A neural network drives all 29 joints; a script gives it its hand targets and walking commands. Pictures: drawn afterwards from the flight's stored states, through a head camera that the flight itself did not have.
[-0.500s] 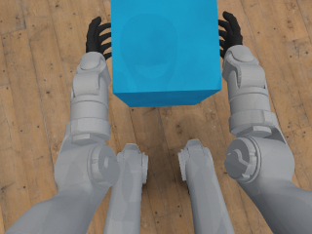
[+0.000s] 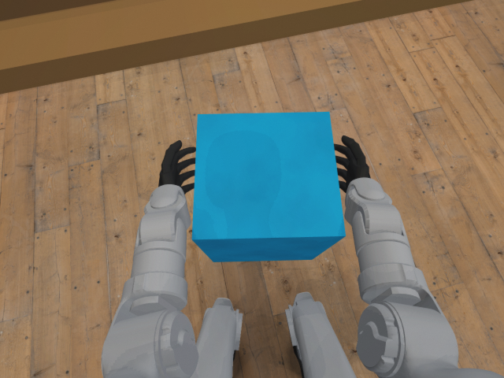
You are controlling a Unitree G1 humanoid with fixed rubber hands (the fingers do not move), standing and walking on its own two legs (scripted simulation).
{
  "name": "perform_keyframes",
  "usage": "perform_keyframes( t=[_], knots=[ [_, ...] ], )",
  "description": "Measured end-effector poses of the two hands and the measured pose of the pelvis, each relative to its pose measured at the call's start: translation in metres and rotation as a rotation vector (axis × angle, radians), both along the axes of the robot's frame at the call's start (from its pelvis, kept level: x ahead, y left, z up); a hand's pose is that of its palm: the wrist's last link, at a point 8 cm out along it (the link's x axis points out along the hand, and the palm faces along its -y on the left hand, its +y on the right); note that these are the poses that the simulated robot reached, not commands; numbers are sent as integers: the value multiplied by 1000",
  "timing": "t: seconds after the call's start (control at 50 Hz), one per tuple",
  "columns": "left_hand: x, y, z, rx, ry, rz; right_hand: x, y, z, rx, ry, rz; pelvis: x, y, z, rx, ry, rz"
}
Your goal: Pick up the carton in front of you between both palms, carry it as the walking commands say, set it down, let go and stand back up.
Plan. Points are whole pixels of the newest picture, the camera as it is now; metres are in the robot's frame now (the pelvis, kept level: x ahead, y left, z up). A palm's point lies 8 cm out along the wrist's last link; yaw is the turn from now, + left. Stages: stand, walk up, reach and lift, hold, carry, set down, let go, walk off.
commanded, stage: reach and lift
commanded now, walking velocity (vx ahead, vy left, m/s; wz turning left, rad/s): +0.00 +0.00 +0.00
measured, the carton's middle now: (263, 197) +0.43 -0.01 -0.11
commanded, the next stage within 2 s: hold in 1.74 s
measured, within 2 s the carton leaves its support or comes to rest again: neither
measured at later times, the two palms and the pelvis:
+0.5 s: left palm (129, 179) +0.37 +0.14 +0.11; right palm (397, 169) +0.37 -0.15 +0.11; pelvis +0.05 +0.00 +0.13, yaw +0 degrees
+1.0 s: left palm (95, 179) +0.34 +0.15 +0.18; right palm (432, 166) +0.34 -0.15 +0.18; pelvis +0.05 +0.00 +0.15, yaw +0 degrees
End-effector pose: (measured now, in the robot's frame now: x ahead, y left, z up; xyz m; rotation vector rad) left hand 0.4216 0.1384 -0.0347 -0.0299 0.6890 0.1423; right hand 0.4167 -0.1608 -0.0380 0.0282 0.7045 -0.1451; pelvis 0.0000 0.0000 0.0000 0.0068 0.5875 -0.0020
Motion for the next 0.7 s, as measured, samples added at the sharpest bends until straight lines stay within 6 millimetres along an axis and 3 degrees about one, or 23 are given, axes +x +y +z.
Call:
perform_keyframes(
  t=[0.44, 0.7],
  knots=[
    [-45, 6, 132, 3, -8, 2, -44, 5, 132, -3, -8, 3, 44, 1, 114, -6, -306, -4],
    [-66, 9, 202, 23, -37, -23, -66, 9, 203, -24, -37, 11, 61, 1, 152, -9, -542, -4]
  ],
)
